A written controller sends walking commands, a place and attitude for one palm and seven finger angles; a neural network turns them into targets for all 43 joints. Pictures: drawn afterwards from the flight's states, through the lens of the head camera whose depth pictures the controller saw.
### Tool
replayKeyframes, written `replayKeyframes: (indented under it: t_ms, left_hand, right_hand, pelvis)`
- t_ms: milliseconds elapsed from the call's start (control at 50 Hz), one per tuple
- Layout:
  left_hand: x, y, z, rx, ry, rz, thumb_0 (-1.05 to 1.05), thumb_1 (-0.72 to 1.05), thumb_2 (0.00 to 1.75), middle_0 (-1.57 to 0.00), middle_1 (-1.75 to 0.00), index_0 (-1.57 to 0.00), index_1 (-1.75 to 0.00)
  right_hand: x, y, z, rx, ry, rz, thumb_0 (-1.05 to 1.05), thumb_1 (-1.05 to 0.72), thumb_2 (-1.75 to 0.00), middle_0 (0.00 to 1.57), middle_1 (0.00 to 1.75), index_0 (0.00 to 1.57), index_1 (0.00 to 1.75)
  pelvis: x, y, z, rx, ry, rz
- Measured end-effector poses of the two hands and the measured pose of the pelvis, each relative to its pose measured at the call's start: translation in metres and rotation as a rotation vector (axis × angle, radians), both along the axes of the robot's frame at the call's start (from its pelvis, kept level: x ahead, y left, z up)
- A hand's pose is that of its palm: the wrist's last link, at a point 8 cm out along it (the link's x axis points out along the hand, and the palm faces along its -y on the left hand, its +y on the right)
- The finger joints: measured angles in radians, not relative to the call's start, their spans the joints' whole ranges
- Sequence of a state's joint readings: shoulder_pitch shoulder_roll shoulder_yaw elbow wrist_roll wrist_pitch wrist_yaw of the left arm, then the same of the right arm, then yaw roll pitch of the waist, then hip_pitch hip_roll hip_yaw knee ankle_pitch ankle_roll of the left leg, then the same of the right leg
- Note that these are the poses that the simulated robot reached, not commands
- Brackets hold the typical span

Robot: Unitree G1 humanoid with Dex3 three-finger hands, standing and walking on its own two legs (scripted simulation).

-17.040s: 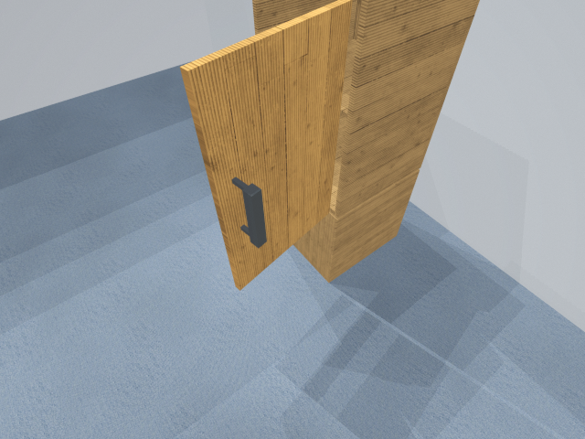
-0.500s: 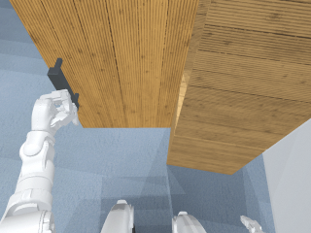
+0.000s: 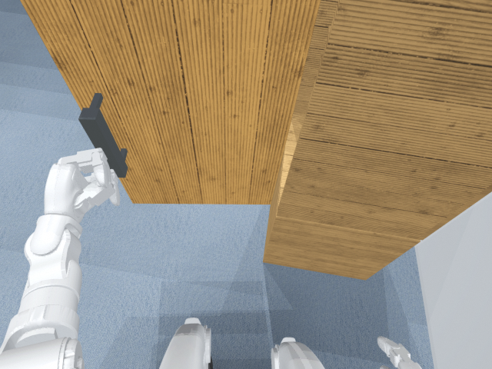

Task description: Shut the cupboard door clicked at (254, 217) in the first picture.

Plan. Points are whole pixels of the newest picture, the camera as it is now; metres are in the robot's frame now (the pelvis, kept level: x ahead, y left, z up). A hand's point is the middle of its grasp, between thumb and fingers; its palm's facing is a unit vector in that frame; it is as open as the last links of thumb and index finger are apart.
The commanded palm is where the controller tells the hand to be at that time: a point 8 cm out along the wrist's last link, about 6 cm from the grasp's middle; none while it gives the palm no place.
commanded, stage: push the door shut along its arc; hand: left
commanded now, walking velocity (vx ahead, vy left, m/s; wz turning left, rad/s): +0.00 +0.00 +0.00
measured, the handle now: (109, 137) +0.49 +0.26 +0.05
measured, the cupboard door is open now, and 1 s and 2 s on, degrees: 100 85 74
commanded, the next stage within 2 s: pull the fist back off the door in 1.80 s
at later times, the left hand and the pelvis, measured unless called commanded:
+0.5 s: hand (119, 160) +0.44 +0.23 +0.06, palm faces -0.11 -0.99 -0.02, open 3.1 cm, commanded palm +0.44 +0.26 +0.05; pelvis -0.01 +0.01 -0.02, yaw +0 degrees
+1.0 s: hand (138, 131) +0.50 +0.21 +0.06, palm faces -0.21 -0.98 -0.03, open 3.1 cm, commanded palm +0.51 +0.22 +0.05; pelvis -0.02 +0.01 -0.04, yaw -2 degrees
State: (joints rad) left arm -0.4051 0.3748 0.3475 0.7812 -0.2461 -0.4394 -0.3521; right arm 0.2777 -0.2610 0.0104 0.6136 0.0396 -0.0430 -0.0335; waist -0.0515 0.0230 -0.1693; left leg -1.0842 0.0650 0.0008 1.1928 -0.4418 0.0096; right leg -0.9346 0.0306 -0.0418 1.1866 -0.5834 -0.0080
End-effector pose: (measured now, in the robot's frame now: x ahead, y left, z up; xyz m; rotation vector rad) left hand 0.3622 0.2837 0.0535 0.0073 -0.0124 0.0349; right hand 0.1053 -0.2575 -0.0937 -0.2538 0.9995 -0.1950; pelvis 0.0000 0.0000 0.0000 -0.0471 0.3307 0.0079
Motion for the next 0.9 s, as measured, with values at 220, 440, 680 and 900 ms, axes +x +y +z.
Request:
replayKeyframes:
  t_ms: [220,440,680,900]
  left_hand:
    - [0.028,0.004,0.002,-0.003,-0.012,-0.077,0.02,0.9,0.9,-1.3,-1.5,-1.3,-1.5]
    - [0.051,0.004,0.003,0.01,0.016,-0.119,0.0,0.92,0.95,-1.3,-1.5,-1.3,-1.5]
    - [0.08,-0.003,0.005,0.009,0.024,-0.165,0.01,0.91,0.91,-1.3,-1.5,-1.32,-1.5]
    - [0.11,-0.012,0.007,0.013,0.033,-0.215,0.01,0.9,0.9,-1.3,-1.5,-1.31,-1.5]
  right_hand:
    - [-0.007,-0.002,-0.007,-0.034,0.015,0.006,0.01,-0.9,-0.9,0.2,0.3,0.2,0.3]
    - [-0.048,0.0,-0.017,-0.025,0.124,-0.035,0.01,-0.9,-0.9,0.2,0.3,0.2,0.3]
    - [-0.077,-0.002,-0.021,-0.043,0.183,-0.07,0.01,-0.9,-0.9,0.21,0.3,0.2,0.3]
    - [-0.087,-0.006,-0.024,-0.069,0.198,-0.072,0.01,-0.9,-0.9,0.21,0.3,0.2,0.3]
  pelvis:
    - [-0.008,0.002,-0.01,-0.018,0.016,0.01]
    - [-0.012,0.007,-0.015,-0.024,0.043,0.005]
    - [-0.017,0.009,-0.022,-0.034,0.071,0.002]
    - [-0.022,0.008,-0.031,-0.047,0.106,0.0]
